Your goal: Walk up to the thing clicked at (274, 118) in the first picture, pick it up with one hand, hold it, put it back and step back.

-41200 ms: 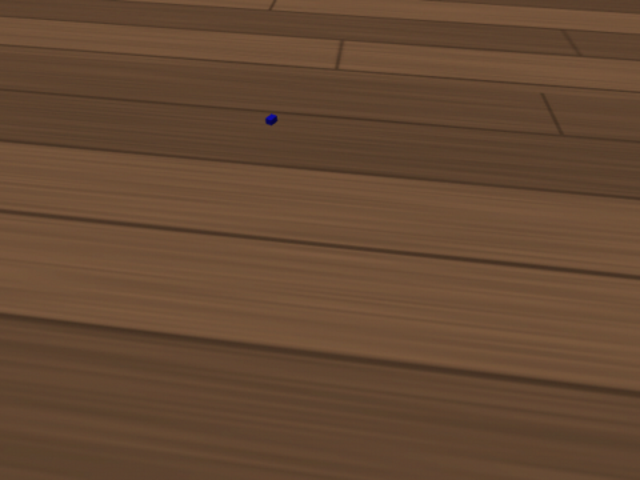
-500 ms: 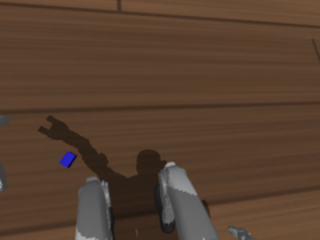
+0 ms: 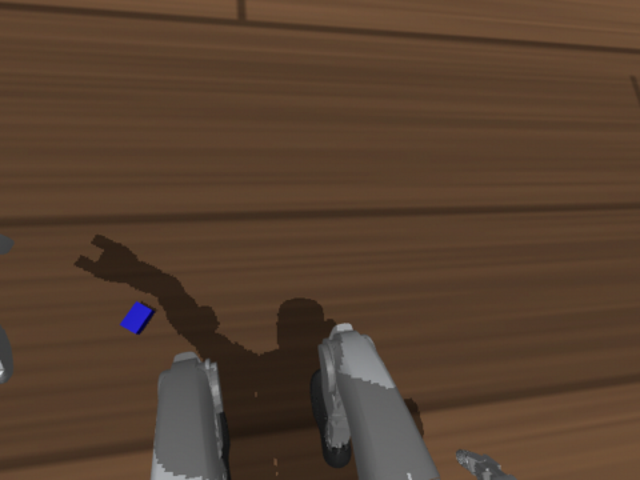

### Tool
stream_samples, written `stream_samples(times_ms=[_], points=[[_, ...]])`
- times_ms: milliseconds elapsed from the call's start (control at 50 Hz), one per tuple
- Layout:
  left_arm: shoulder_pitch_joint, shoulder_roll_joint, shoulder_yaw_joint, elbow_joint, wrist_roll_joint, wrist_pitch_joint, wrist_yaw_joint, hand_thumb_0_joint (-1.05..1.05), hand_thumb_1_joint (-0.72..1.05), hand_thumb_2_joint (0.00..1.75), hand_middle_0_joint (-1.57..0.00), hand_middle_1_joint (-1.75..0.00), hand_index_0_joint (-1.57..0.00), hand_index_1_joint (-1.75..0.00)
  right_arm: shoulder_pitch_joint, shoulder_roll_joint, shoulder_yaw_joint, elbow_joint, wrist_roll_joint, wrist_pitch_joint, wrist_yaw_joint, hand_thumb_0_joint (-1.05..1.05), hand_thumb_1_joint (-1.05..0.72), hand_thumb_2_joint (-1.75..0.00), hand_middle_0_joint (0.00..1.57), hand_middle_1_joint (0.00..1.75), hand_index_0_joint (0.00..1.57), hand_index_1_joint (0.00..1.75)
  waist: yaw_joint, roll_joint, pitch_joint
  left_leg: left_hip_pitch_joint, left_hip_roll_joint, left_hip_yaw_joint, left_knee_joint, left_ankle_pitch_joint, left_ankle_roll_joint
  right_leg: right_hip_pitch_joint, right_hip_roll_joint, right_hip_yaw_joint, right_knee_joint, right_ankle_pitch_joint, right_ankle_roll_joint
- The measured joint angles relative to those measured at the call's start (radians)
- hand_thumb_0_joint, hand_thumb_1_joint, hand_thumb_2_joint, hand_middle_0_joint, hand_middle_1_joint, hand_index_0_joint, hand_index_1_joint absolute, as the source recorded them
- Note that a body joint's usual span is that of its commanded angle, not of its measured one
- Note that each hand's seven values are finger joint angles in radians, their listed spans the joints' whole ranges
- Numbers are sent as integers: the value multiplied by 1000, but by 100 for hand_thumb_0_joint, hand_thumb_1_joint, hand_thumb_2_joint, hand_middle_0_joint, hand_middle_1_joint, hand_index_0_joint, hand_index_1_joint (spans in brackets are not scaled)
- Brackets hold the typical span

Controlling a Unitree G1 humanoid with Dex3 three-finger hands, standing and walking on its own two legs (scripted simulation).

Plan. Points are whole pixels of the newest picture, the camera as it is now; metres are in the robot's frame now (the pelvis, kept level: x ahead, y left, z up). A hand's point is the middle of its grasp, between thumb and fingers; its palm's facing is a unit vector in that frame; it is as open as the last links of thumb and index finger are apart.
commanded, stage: go down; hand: left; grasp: from above
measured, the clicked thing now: (137, 318) +0.37 +0.26 -0.53
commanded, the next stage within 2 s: none
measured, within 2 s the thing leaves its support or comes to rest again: neither
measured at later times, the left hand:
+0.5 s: hand out of the picture +0.45 +0.36 -0.09, palm faces -0.15 -0.47 -0.87, open 11.9 cm
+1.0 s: hand out of the picture +0.45 +0.36 -0.10, palm faces -0.14 -0.46 -0.88, open 11.2 cm
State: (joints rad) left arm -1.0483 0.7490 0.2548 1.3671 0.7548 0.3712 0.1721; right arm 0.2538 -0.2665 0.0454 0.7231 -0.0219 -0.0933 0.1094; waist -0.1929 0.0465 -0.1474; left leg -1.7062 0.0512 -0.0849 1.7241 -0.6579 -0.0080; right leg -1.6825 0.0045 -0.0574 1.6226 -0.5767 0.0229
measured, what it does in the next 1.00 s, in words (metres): stands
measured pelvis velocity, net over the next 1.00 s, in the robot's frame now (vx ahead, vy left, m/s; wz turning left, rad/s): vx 0.00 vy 0.00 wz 0.00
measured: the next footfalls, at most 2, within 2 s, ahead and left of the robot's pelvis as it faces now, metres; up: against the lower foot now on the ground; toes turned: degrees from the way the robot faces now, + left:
none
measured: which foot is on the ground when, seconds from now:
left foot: down 0.00-1.00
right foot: down 0.00-1.00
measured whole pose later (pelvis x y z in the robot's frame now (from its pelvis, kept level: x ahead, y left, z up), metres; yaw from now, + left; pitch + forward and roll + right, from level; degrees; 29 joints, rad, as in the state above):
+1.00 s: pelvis +0.00 +0.00 +0.00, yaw +0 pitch +36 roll -6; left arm -1.09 0.73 0.25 1.40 0.76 0.47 0.26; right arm 0.24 -0.26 0.05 0.77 -0.03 -0.14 0.11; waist -0.20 0.04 -0.15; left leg -1.71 0.05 -0.09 1.74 -0.66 -0.01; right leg -1.69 0.01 -0.06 1.63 -0.58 0.03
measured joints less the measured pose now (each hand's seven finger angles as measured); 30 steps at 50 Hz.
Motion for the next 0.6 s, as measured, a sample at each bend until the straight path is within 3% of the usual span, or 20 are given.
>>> stream_samples(times_ms=[420,600], points=[[-25,3,7,22,5,44,29,0,-18,63,-31,-95,-36,-89,-14,1,2,19,-2,-13,-5,1,-93,-91,20,30,20,30,-3,0,2,-9,0,-2,11,5,-2,-9,1,-1,11,5,-1],[-35,6,-10,27,10,56,35,0,-15,60,-33,-93,-39,-87,-7,6,-1,29,0,-20,-8,1,-93,-91,20,30,20,30,0,-1,3,-6,1,-2,9,8,0,-5,2,-1,6,10,0]])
